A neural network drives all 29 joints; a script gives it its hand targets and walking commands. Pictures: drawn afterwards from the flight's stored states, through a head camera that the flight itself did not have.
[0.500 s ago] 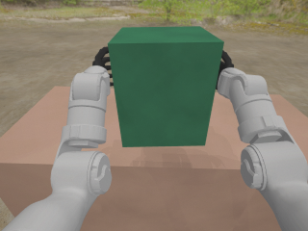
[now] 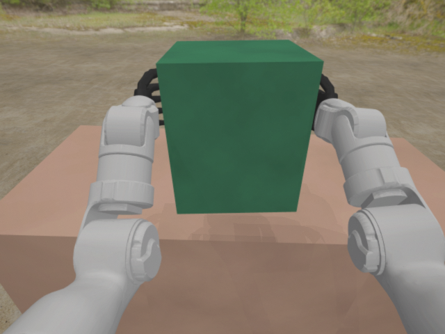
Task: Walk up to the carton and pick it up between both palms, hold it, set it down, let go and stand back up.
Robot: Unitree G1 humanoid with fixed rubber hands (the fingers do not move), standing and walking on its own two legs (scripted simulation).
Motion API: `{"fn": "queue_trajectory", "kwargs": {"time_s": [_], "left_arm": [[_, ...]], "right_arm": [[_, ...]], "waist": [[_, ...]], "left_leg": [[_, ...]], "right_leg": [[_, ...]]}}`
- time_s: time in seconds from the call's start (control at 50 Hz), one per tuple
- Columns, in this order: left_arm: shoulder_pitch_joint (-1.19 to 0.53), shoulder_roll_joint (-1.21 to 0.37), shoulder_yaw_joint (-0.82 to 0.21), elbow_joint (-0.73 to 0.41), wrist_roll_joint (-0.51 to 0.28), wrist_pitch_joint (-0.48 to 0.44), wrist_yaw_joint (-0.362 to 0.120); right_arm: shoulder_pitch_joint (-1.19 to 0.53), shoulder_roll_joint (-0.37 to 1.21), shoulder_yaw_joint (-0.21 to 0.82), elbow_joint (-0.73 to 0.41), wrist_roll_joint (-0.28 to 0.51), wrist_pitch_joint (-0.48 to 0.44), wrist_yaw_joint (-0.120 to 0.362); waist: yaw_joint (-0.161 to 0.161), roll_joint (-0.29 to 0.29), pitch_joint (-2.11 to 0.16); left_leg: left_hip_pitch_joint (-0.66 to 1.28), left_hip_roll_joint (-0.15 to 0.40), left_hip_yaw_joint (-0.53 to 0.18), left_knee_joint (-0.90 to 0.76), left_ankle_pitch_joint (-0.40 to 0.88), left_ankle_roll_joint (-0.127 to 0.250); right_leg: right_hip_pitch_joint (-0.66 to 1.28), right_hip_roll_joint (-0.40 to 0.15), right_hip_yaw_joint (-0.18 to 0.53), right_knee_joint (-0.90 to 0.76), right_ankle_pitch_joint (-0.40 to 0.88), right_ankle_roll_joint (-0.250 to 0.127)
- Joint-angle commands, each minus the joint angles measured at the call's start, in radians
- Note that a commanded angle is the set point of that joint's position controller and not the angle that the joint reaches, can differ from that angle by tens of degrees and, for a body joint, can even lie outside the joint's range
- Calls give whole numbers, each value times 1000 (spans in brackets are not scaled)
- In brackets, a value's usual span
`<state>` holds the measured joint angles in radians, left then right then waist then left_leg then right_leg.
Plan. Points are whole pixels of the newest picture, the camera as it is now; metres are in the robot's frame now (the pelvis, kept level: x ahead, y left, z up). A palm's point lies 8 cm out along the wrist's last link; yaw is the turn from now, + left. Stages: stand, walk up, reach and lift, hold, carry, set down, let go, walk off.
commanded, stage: hold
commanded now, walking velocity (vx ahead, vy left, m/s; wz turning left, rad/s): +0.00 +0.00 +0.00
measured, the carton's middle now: (234, 123) +0.40 +0.01 +0.28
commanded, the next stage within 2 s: set down in 0.80 s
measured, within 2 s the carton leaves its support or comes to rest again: neither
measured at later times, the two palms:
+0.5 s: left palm (145, 108) +0.37 +0.16 +0.31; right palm (323, 112) +0.38 -0.14 +0.31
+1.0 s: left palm (142, 100) +0.37 +0.16 +0.32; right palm (323, 105) +0.38 -0.14 +0.32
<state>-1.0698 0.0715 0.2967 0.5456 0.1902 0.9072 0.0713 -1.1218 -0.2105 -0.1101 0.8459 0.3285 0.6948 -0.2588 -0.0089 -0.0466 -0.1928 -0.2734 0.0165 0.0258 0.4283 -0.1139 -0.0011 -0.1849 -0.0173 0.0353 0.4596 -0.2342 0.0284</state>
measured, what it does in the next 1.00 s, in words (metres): stands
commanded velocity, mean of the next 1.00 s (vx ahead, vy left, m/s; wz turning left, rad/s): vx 0.00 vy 0.00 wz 0.00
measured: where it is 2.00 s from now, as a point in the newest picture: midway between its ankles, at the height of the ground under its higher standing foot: outside the picture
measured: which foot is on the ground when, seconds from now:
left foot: down 0.00-1.00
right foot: down 0.00-1.00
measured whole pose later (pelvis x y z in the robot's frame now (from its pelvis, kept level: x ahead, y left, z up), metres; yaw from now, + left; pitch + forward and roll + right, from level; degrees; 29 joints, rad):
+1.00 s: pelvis +0.00 +0.00 +0.00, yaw +0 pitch -2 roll +0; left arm -1.10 0.07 0.35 0.57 0.19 0.86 0.07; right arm -1.15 -0.21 -0.11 0.87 0.33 0.65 -0.26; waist -0.01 -0.05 -0.20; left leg -0.27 0.02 0.03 0.43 -0.12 0.00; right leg -0.18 -0.02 0.04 0.46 -0.24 0.03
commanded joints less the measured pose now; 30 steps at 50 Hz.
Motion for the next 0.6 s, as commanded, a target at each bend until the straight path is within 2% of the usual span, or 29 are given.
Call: {"fn": "queue_trajectory", "kwargs": {"time_s": [0.0, 0.04, 0.06, 0.08, 0.16, 0.24, 0.26, 0.28, 0.3, 0.34, 0.36, 0.38, 0.4, 0.44, 0.46, 0.48, 0.5, 0.52, 0.54, 0.58], "left_arm": [[-890, -680, -349, -169, -270, -111, -138], [-883, -656, -322, -151, -257, -114, -140], [-881, -655, -319, -138, -258, -113, -143], [-900, -671, -330, -141, -257, -115, -141], [-885, -671, -321, -113, -258, -115, -138], [-892, -667, -330, -117, -262, -124, -144], [-884, -666, -317, -102, -259, -125, -142], [-886, -661, -308, -86, -247, -123, -142], [-858, -664, -308, -84, -244, -121, -141], [-872, -653, -312, -87, -246, -121, -142], [-873, -654, -316, -110, -249, -125, -144], [-883, -656, -315, -119, -250, -125, -141], [-870, -669, -341, -147, -261, -122, -143], [-856, -669, -331, -121, -252, -119, -143], [-851, -665, -334, -149, -262, -121, -143], [-860, -681, -360, -174, -274, -121, -141], [-858, -686, -362, -180, -275, -119, -137], [-835, -682, -358, -168, -270, -114, -138], [-850, -681, -376, -219, -281, -118, -136], [-818, -677, -356, -210, -274, -108, -135]], "right_arm": [[-1039, 696, 242, -337, 227, -33, 118], [-1047, 709, 240, -334, 218, -39, 124], [-1033, 710, 236, -312, 211, -37, 124], [-1043, 700, 227, -313, 209, -43, 126], [-1063, 699, 229, -313, 206, -48, 132], [-1064, 703, 215, -317, 190, -59, 130], [-1075, 703, 226, -322, 193, -60, 131], [-1067, 698, 214, -291, 189, -56, 134], [-1066, 704, 225, -313, 188, -62, 133], [-1051, 691, 218, -286, 188, -55, 131], [-1056, 697, 225, -315, 192, -62, 131], [-1035, 703, 223, -285, 196, -51, 131], [-1049, 705, 242, -342, 211, -60, 126], [-1029, 697, 243, -310, 204, -47, 124], [-1031, 708, 254, -344, 219, -51, 123], [-1027, 700, 259, -369, 233, -49, 120], [-1039, 703, 270, -377, 238, -49, 119], [-1018, 695, 272, -381, 236, -42, 116], [-1027, 704, 285, -406, 255, -42, 113], [-1011, 703, 305, -418, 270, -29, 106]], "waist": [[-100, 109, -430], [-85, 72, -411], [-91, 74, -415], [-99, 100, -422], [-86, 91, -416], [-97, 86, -422], [-86, 81, -409], [-92, 84, -385], [-81, 78, -397], [-92, 88, -374], [-86, 81, -400], [-96, 86, -392], [-93, 95, -446], [-99, 97, -406], [-94, 86, -433], [-104, 104, -463], [-94, 104, -463], [-101, 96, -457], [-99, 102, -500], [-98, 98, -488]], "left_leg": [[243, -22, -49, -55, -18, -41], [222, -23, -42, -69, -44, -29], [222, -25, -36, -67, -57, -29], [225, -23, -41, -74, -65, -33], [218, -20, -45, -77, -67, -29], [224, -19, -44, -76, -67, -29], [221, -20, -47, -81, -75, -27], [210, -19, -46, -84, -102, -22], [211, -21, -44, -87, -88, -21], [210, -24, -44, -83, -83, -25], [223, -24, -40, -76, -57, -28], [228, -24, -43, -80, -56, -28], [244, -23, -43, -65, -11, -33], [244, -24, -48, -65, -9, -38], [256, -27, -46, -63, 21, -35], [272, -26, -50, -50, 49, -41], [272, -27, -52, -47, 71, -42], [278, -26, -51, -40, 76, -46], [293, -29, -51, -31, 112, -51], [309, -30, -52, -19, 153, -49]], "right_leg": [[-21, 106, 2, -205, 65, -12], [-16, 107, 2, -207, 50, -9], [-15, 103, 2, -209, 49, -10], [-19, 105, 1, -205, 30, -14], [-29, 108, 2, -206, 23, -16], [-24, 105, 1, -207, 24, -17], [-28, 105, 1, -211, 12, -14], [-38, 102, 2, -214, -7, -16], [-21, 106, 3, -211, 8, -15], [-30, 103, 0, -214, 13, -16], [-17, 101, 5, -212, 36, -10], [-20, 108, 0, -208, 39, -14], [-2, 110, 0, -201, 86, -12], [-5, 108, 2, -206, 86, -9], [8, 108, 2, -207, 115, -7], [9, 114, 3, -202, 134, -12], [7, 116, -2, -199, 143, -6], [15, 114, -2, -199, 158, -8], [25, 119, -2, -190, 190, -5], [31, 121, -5, -196, 225, -2]]}}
